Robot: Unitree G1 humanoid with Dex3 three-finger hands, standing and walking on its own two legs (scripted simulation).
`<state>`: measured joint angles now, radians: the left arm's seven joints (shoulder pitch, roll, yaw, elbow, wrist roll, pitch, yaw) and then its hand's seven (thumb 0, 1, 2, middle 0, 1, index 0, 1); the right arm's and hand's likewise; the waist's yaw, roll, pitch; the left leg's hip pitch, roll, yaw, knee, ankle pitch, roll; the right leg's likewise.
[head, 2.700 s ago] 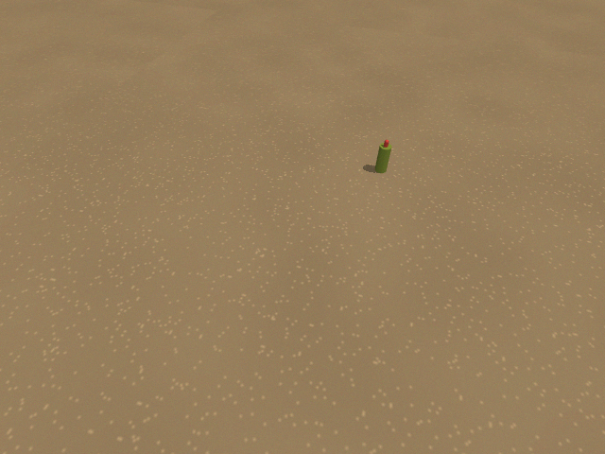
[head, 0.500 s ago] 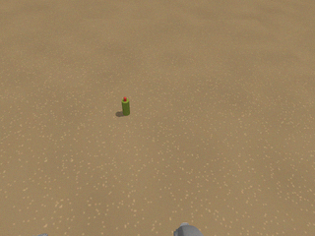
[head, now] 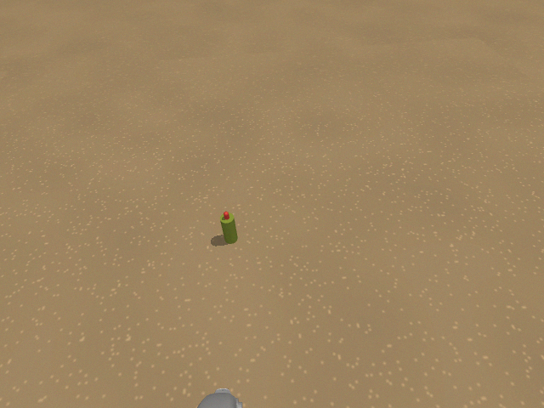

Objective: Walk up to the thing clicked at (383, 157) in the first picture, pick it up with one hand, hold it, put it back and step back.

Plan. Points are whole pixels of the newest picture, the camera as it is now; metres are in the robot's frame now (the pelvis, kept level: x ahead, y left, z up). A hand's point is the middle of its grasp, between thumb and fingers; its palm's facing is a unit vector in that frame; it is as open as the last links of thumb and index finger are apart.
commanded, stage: walk up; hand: left
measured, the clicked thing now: (228, 226) +0.97 +0.25 -0.68
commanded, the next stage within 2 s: none
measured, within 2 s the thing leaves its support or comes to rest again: neither
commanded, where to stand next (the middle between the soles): +0.61 +0.05 m, yaw +1 degrees
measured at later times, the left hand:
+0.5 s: hand (118, 341) +0.27 +0.31 -0.14, palm faces -0.06 -0.94 -0.35, open 7.4 cm
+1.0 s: hand (135, 286) +0.38 +0.31 -0.14, palm faces +0.03 -0.92 -0.39, open 7.4 cm
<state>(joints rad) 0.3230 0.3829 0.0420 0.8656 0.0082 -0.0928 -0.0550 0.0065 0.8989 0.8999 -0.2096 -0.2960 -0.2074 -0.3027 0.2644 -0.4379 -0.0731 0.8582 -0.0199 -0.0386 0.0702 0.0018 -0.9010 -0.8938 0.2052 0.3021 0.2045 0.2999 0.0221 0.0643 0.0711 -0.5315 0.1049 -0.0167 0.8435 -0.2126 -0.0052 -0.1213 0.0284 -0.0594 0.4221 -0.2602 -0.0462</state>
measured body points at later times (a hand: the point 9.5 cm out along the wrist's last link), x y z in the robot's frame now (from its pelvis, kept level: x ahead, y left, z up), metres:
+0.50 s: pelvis +0.20 +0.04 +0.00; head +0.22 +0.04 +0.44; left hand +0.28 +0.36 -0.12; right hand +0.25 -0.28 -0.11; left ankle +0.18 +0.16 -0.74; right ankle +0.32 -0.12 -0.71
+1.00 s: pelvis +0.37 +0.03 -0.01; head +0.39 +0.03 +0.44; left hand +0.38 +0.36 -0.12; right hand +0.46 -0.29 -0.12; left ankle +0.48 +0.17 -0.73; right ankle +0.34 -0.10 -0.74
